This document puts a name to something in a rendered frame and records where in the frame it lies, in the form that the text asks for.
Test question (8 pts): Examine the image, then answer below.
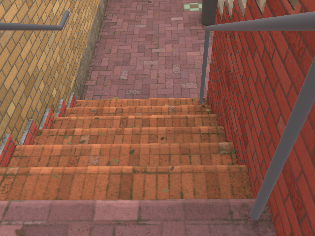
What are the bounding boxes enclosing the stairs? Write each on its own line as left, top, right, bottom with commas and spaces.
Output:
0, 97, 254, 201

